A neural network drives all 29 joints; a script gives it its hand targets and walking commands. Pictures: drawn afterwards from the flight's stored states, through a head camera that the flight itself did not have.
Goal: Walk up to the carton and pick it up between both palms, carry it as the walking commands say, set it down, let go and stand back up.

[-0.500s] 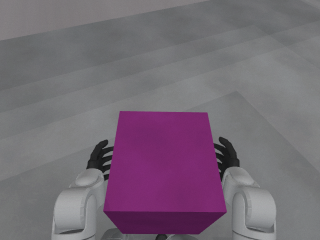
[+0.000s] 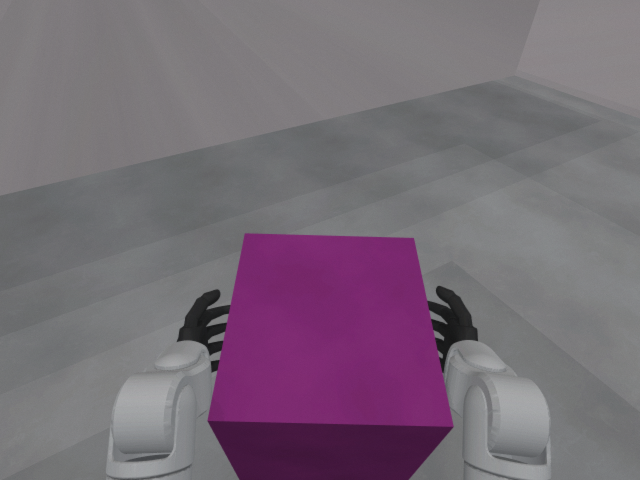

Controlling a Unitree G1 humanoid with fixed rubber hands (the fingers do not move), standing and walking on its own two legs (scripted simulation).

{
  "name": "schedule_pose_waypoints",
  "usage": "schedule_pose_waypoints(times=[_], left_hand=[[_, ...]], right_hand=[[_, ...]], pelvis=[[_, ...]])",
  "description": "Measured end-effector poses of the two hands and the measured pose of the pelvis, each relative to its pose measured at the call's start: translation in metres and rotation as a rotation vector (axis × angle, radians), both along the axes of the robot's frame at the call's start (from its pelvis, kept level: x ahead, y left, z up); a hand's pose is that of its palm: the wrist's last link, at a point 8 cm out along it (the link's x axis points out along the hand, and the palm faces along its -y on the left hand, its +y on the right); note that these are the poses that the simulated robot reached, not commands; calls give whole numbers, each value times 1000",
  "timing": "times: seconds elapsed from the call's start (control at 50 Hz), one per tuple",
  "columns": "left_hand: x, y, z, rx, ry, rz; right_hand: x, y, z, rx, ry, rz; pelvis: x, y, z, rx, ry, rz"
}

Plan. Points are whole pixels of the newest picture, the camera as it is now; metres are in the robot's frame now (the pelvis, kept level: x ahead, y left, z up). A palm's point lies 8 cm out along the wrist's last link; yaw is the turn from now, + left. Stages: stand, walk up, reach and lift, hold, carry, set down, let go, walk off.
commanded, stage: carry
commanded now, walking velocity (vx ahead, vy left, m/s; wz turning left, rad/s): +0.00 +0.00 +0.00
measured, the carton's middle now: (325, 367) +0.25 -0.01 +0.05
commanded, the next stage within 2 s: none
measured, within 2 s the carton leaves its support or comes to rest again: neither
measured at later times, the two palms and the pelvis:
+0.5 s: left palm (193, 364) +0.24 +0.14 +0.08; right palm (446, 356) +0.24 -0.15 +0.09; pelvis +0.00 +0.00 +0.00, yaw +0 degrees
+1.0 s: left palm (192, 368) +0.24 +0.15 +0.06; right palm (438, 361) +0.25 -0.14 +0.07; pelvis -0.01 +0.01 +0.00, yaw +0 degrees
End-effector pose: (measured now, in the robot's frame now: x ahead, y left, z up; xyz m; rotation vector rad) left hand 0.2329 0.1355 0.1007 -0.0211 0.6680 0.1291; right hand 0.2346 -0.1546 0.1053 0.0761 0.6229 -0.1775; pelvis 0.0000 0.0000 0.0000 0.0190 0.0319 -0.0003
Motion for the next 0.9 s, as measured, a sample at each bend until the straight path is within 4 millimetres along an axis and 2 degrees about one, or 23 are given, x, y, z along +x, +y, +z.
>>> schedule_pose_waypoints(times=[0.18,0.54,0.9], left_hand=[[8,5,-13,-5,24,21],[3,6,-24,-10,32,20],[6,10,-36,-15,26,18]], right_hand=[[15,5,-10,-5,24,20],[8,6,-22,-15,33,19],[11,10,-31,-20,27,17]], pelvis=[[6,0,-3,0,4,1],[-4,1,-3,-5,6,0],[-14,5,-2,-10,9,-4]])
